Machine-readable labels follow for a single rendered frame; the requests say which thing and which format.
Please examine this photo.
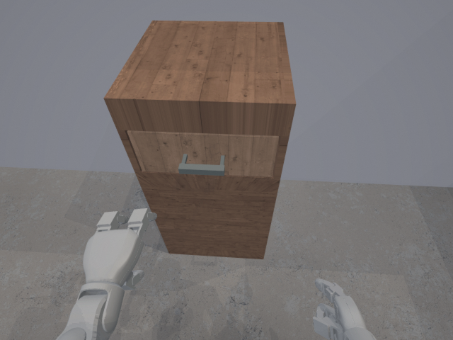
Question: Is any robot right hand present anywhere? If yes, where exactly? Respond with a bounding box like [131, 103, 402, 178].
[313, 278, 367, 340]

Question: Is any handle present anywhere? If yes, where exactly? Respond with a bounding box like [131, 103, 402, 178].
[178, 154, 225, 176]

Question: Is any left robot forearm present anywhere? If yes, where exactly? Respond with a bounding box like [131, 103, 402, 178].
[56, 281, 125, 340]

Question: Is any cabinet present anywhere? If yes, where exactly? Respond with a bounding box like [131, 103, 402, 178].
[104, 21, 296, 259]

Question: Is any drawer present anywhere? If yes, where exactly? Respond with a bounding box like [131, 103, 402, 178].
[127, 130, 279, 177]

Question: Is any robot left hand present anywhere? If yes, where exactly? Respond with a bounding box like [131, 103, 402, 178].
[83, 208, 157, 290]

